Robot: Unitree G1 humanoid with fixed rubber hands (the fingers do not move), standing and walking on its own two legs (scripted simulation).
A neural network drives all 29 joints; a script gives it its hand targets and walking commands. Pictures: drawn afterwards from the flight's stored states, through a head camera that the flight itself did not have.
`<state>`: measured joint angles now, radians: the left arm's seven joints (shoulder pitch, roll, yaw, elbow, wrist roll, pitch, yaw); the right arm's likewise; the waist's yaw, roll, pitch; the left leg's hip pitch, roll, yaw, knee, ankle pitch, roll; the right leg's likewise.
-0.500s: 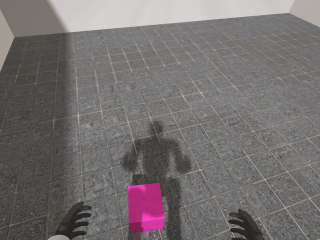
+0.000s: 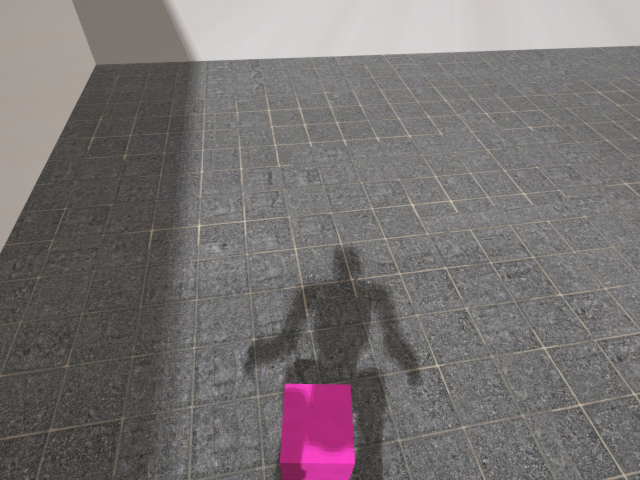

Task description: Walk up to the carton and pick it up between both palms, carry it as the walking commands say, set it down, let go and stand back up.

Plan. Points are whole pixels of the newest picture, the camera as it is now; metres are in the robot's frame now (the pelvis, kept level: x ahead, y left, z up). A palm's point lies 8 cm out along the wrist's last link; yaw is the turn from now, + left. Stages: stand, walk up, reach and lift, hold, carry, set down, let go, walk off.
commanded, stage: stand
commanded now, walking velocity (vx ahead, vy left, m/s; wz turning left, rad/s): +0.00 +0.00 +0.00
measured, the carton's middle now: (316, 432) +0.41 +0.00 -0.66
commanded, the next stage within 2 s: none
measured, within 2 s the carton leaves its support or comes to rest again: neither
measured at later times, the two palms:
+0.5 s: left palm out of the picture +0.04 +0.28 -0.11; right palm out of the picture +0.09 -0.25 -0.10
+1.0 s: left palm out of the picture -0.01 +0.28 -0.11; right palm out of the picture +0.08 -0.26 -0.10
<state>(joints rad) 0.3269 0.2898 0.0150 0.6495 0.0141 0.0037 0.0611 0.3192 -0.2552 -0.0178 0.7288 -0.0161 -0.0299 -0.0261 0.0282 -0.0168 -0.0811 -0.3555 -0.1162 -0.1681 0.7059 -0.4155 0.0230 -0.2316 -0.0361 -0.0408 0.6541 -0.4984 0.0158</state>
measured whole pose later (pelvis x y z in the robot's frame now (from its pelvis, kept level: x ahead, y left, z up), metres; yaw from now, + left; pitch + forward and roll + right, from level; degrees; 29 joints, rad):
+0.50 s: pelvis +0.00 +0.00 +0.00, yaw +3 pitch +3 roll -1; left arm 0.36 0.30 0.01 0.70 0.01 0.05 0.06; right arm 0.33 -0.26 -0.01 0.73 -0.01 0.01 -0.04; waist 0.03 -0.01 -0.04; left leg -0.34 -0.13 -0.22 0.72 -0.41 0.03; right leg -0.18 -0.04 -0.10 0.62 -0.49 0.02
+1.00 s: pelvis -0.02 +0.00 +0.01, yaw +4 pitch +1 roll -1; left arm 0.38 0.31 0.01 0.76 0.02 0.05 0.05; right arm 0.31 -0.27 0.00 0.76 -0.01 0.02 -0.04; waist 0.03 -0.01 -0.01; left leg -0.31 -0.13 -0.25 0.68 -0.37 0.02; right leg -0.14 -0.04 -0.12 0.58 -0.45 0.01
